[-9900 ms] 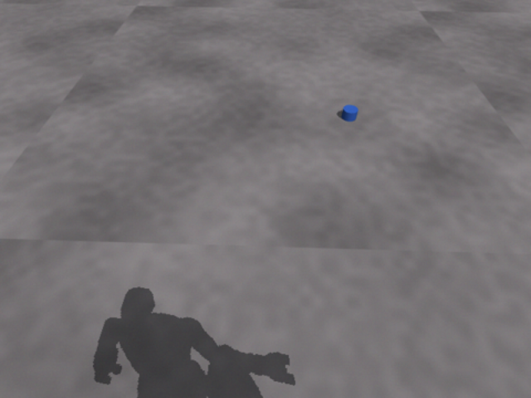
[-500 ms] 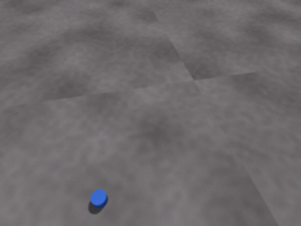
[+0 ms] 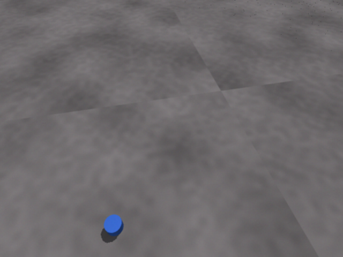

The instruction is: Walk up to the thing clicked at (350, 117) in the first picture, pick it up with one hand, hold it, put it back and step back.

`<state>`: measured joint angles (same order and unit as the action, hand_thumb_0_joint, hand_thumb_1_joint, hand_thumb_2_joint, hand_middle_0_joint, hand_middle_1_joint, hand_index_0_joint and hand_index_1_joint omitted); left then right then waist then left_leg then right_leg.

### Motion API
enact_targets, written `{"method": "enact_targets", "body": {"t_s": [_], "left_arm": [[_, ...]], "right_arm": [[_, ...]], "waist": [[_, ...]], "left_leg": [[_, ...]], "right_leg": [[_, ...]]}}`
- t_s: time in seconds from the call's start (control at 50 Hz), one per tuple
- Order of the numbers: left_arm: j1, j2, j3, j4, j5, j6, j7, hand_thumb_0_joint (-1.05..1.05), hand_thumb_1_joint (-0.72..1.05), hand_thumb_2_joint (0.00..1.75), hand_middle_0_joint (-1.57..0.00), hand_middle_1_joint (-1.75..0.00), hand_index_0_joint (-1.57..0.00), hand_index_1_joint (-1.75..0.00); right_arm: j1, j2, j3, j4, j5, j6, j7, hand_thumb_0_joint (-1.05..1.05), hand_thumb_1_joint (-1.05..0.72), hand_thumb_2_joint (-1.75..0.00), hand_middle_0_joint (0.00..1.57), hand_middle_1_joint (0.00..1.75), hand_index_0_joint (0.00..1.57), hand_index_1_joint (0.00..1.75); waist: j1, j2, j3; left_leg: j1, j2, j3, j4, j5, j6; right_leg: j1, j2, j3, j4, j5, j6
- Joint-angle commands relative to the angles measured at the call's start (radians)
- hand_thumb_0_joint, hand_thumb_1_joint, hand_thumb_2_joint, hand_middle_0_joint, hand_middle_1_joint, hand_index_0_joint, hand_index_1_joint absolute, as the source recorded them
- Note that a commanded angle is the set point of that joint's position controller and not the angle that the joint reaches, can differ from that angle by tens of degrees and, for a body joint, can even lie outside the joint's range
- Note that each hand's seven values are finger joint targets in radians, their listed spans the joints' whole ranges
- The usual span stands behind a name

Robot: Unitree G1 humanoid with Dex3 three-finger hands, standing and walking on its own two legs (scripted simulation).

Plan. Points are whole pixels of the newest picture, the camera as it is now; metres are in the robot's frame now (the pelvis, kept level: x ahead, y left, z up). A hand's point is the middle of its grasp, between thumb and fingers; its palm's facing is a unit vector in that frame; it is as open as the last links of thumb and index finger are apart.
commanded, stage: rise first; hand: left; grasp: from above
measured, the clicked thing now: (113, 225) +0.43 +0.31 -0.75
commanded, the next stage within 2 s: none
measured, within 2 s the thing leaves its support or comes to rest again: neither
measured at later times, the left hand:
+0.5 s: hand out of the picture +0.13 +0.26 -0.18, palm faces -0.08 -0.91 -0.40, open 12.2 cm
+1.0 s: hand out of the picture +0.11 +0.28 -0.24, palm faces -0.21 -0.84 -0.49, open 14.1 cm
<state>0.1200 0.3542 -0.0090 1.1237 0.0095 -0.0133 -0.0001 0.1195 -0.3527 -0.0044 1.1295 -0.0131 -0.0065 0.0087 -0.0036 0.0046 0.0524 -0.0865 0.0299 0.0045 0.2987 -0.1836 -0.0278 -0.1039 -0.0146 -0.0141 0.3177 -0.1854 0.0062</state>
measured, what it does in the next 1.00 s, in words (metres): lowers itself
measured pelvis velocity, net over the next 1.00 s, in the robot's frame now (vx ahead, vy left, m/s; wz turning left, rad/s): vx -0.02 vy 0.02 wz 0.01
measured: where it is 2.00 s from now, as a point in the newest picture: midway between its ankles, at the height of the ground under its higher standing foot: outside the picture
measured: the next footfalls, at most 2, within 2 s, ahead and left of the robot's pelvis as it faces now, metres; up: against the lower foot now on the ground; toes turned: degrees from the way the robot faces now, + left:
none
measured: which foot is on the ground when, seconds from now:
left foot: down 0.00-1.00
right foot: down 0.00-1.00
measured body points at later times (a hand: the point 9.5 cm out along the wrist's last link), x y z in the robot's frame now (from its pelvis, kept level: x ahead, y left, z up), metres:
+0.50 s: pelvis -0.01 +0.01 -0.04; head +0.05 +0.01 +0.41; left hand +0.14 +0.31 -0.16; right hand +0.10 -0.25 -0.15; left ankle -0.01 +0.14 -0.75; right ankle -0.01 -0.12 -0.75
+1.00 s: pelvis -0.02 +0.02 -0.11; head +0.08 +0.04 +0.33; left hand +0.12 +0.32 -0.21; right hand +0.16 -0.22 -0.19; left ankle -0.01 +0.14 -0.75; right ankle -0.01 -0.12 -0.75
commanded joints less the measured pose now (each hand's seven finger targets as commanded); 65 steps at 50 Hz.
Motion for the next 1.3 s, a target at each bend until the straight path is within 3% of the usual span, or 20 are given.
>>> {"method": "enact_targets", "body": {"t_s": [0.0, 0.06, 0.08, 0.1, 0.12, 0.16, 0.18, 0.22, 0.26, 0.3, 0.34, 0.42, 0.58, 0.78, 0.88, 0.94, 1.0, 1.04, 1.14, 1.28], "left_arm": [[-0.033, 0.213, 0.046, -0.062, -0.001, -0.019, 0.010, 0.00, 0.90, 0.90, -0.20, -0.30, -0.20, -0.30], [-0.032, 0.216, 0.047, -0.060, -0.001, -0.017, 0.011, 0.00, 0.82, 0.94, -0.19, -0.38, -0.17, -0.38], [-0.383, 0.015, 0.038, -0.411, -0.047, -0.106, 0.023, 0.00, 0.74, 1.02, -0.20, -0.46, -0.15, -0.46], [-0.450, 0.076, 0.063, -0.310, -0.042, -0.090, 0.029, 0.00, 0.66, 1.00, -0.20, -0.54, -0.16, -0.54], [-0.267, 0.202, 0.137, -0.153, -0.012, -0.055, 0.031, 0.00, 0.58, 0.97, -0.17, -0.62, -0.15, -0.62], [-0.325, 0.230, 0.161, -0.114, 0.032, -0.040, 0.001, 0.00, 0.42, 0.96, -0.10, -0.78, -0.11, -0.78], [-0.294, 0.255, 0.191, -0.100, 0.066, -0.045, -0.010, 0.00, 0.34, 0.95, -0.08, -0.86, -0.10, -0.86], [-0.111, 0.206, 0.202, -0.072, 0.115, -0.022, -0.028, 0.00, 0.19, 0.96, -0.03, -1.02, -0.07, -1.01], [-0.091, 0.216, 0.223, -0.169, 0.131, -0.001, -0.017, 0.00, 0.03, 1.00, 0.00, -1.10, -0.03, -1.06], [-0.056, 0.167, 0.199, -0.203, 0.143, 0.051, -0.007, 0.00, -0.12, 1.00, 0.00, -1.10, -0.04, -1.07], [-0.088, 0.181, 0.205, -0.283, 0.153, 0.091, 0.001, 0.00, -0.28, 1.02, -0.02, -1.07, -0.04, -1.06], [-0.092, 0.138, 0.185, -0.377, 0.166, 0.128, 0.008, 0.00, -0.51, 0.99, -0.05, -1.09, -0.06, -1.08], [0.016, 0.140, 0.192, -0.607, 0.217, 0.145, 0.016, 0.00, -0.56, 1.01, -0.05, -1.07, -0.05, -1.07], [0.165, 0.128, 0.190, -0.814, 0.256, 0.230, 0.022, 0.00, -0.56, 0.97, -0.07, -1.09, -0.08, -1.08], [0.193, 0.137, 0.195, -0.891, 0.269, 0.244, 0.028, 0.00, -0.54, 0.96, -0.07, -1.09, -0.08, -1.07], [0.117, 0.152, 0.184, -0.870, 0.290, 0.231, 0.029, 0.00, -0.55, 0.96, -0.07, -1.10, -0.08, -1.08], [0.046, 0.174, 0.196, -0.783, 0.346, 0.186, 0.033, 0.00, -0.54, 0.96, -0.06, -1.09, -0.06, -1.08], [0.001, 0.200, 0.208, -0.744, 0.387, 0.141, 0.037, 0.00, -0.53, 0.96, -0.05, -1.10, -0.06, -1.09], [-0.150, 0.272, 0.221, -0.680, 0.501, 0.018, 0.043, 0.00, -0.54, 1.00, -0.05, -1.11, -0.05, -1.10], [-0.309, 0.422, 0.288, -0.570, 0.641, -0.097, 0.067, 0.00, -0.55, 1.00, -0.05, -1.11, -0.06, -1.10]], "right_arm": [[-0.037, -0.212, -0.039, -0.057, 0.004, -0.022, -0.017, 0.00, -0.90, -0.90, 0.20, 0.30, 0.20, 0.30], [-0.033, -0.210, -0.040, -0.056, 0.004, -0.022, -0.017, 0.00, -0.92, -0.91, 0.20, 0.30, 0.20, 0.30], [-0.022, -0.035, 0.007, -0.333, 0.071, -0.071, -0.036, 0.00, -0.99, -0.92, 0.20, 0.30, 0.20, 0.30], [0.031, -0.066, 0.000, -0.276, 0.073, -0.071, -0.045, 0.00, -0.94, -0.91, 0.20, 0.30, 0.20, 0.30], [0.065, -0.105, -0.023, -0.278, 0.075, -0.060, -0.057, 0.00, -0.92, -0.91, 0.20, 0.30, 0.20, 0.30], [0.083, -0.098, -0.045, -0.323, 0.060, -0.060, -0.054, 0.00, -0.87, -0.89, 0.20, 0.30, 0.20, 0.30], [0.087, -0.099, -0.064, -0.346, 0.044, -0.065, -0.055, 0.00, -0.87, -0.89, 0.20, 0.30, 0.20, 0.30], [0.133, -0.086, -0.078, -0.386, 0.034, -0.068, -0.044, 0.00, -0.90, -0.90, 0.20, 0.30, 0.20, 0.30], [0.122, -0.080, -0.085, -0.443, 0.037, -0.073, -0.042, 0.00, -0.91, -0.90, 0.20, 0.30, 0.20, 0.30], [0.108, -0.071, -0.085, -0.487, 0.045, -0.068, -0.038, 0.00, -0.88, -0.89, 0.20, 0.30, 0.20, 0.30], [0.083, -0.065, -0.083, -0.530, 0.046, -0.069, -0.036, 0.00, -0.89, -0.89, 0.20, 0.30, 0.20, 0.30], [0.099, -0.052, -0.085, -0.565, 0.040, -0.090, -0.031, 0.00, -0.87, -0.89, 0.20, 0.30, 0.20, 0.30], [0.112, -0.043, -0.096, -0.629, 0.029, -0.132, -0.039, 0.00, -0.86, -0.89, 0.20, 0.30, 0.20, 0.30], [0.091, -0.031, -0.090, -0.701, 0.025, -0.163, -0.039, 0.00, -0.90, -0.90, 0.20, 0.30, 0.20, 0.30], [0.088, -0.026, -0.088, -0.730, 0.021, -0.180, -0.041, 0.00, -0.90, -0.90, 0.20, 0.30, 0.20, 0.30], [0.079, -0.030, -0.082, -0.723, 0.021, -0.191, -0.044, 0.00, -0.90, -0.90, 0.20, 0.30, 0.20, 0.30], [0.070, -0.033, -0.081, -0.710, 0.017, -0.208, -0.042, 0.00, -0.87, -0.89, 0.20, 0.30, 0.20, 0.30], [0.061, -0.042, -0.082, -0.699, 0.017, -0.219, -0.031, 0.00, -0.86, -0.89, 0.20, 0.30, 0.20, 0.30], [0.046, -0.070, -0.099, -0.660, 0.023, -0.240, -0.010, 0.00, -0.85, -0.89, 0.20, 0.30, 0.20, 0.30], [0.050, -0.099, -0.116, -0.585, 0.021, -0.217, 0.014, 0.00, -0.88, -0.90, 0.20, 0.30, 0.20, 0.30]], "waist": [[0.004, 0.008, -0.088], [0.003, -0.005, -0.079], [-0.113, 0.018, 0.009], [-0.075, -0.013, -0.043], [-0.044, -0.031, -0.023], [-0.036, -0.064, -0.100], [-0.016, -0.069, -0.183], [0.024, 0.003, -0.267], [0.039, 0.046, -0.300], [0.020, 0.032, -0.265], [0.011, 0.008, -0.247], [-0.009, 0.004, -0.256], [-0.017, 0.050, -0.360], [-0.021, 0.067, -0.391], [-0.026, 0.066, -0.406], [-0.053, 0.069, -0.404], [-0.056, 0.051, -0.404], [-0.041, 0.051, -0.423], [-0.033, 0.077, -0.547], [0.014, 0.109, -0.737]], "left_leg": [[0.022, 0.113, -0.071, -0.031, 0.177, 0.040], [0.024, 0.112, -0.070, -0.034, 0.177, 0.039], [-0.137, -0.036, 0.049, 0.048, 0.012, 0.038], [-0.135, -0.038, 0.045, 0.062, -0.001, 0.042], [-0.159, -0.034, 0.042, 0.074, -0.005, 0.040], [-0.215, -0.037, 0.035, 0.159, 0.006, 0.047], [-0.223, -0.042, 0.035, 0.194, 0.040, 0.046], [-0.272, -0.056, 0.034, 0.256, 0.089, 0.036], [-0.266, -0.058, 0.028, 0.263, 0.110, 0.027], [-0.292, -0.057, 0.024, 0.261, 0.087, 0.028], [-0.324, -0.050, 0.020, 0.282, 0.047, 0.030], [-0.385, -0.036, 0.011, 0.374, 0.007, 0.026], [-0.476, -0.014, -0.017, 0.539, 0.062, 0.019], [-0.605, -0.008, -0.035, 0.651, -0.001, 0.025], [-0.676, -0.015, -0.033, 0.710, -0.051, 0.029], [-0.725, -0.009, -0.045, 0.759, -0.063, 0.029], [-0.832, -0.016, -0.041, 0.856, -0.110, 0.035], [-0.915, -0.026, -0.030, 0.917, -0.161, 0.035], [-1.039, -0.032, -0.037, 1.049, -0.220, 0.031], [-1.178, -0.036, -0.033, 1.266, -0.092, 0.039]], "right_leg": [[0.017, -0.119, 0.093, -0.035, 0.189, -0.030], [0.011, -0.117, 0.091, -0.034, 0.182, -0.030], [-0.209, 0.007, 0.006, 0.013, 0.075, -0.011], [-0.151, 0.004, -0.005, 0.020, 0.044, -0.007], [-0.166, 0.014, -0.015, 0.030, 0.015, -0.014], [-0.195, 0.011, -0.014, 0.100, 0.021, -0.016], [-0.170, 0.002, -0.008, 0.138, 0.063, -0.014], [-0.176, 0.003, -0.006, 0.217, 0.100, -0.023], [-0.173, 0.010, -0.011, 0.234, 0.103, -0.026], [-0.203, 0.015, -0.016, 0.225, 0.079, -0.024], [-0.246, 0.018, -0.019, 0.238, 0.030, -0.022], [-0.361, 0.025, -0.029, 0.334, -0.024, -0.021], [-0.515, 0.026, -0.033, 0.528, -0.006, -0.024], [-0.631, 0.024, -0.030, 0.635, -0.062, -0.024], [-0.677, 0.024, -0.029, 0.677, -0.092, -0.022], [-0.756, 0.024, -0.028, 0.736, -0.107, -0.025], [-0.862, 0.024, -0.025, 0.822, -0.142, -0.026], [-0.923, 0.021, -0.018, 0.885, -0.179, -0.028], [-1.084, 0.017, -0.007, 1.041, -0.223, -0.029], [-1.251, 0.023, -0.010, 1.247, -0.144, -0.036]]}}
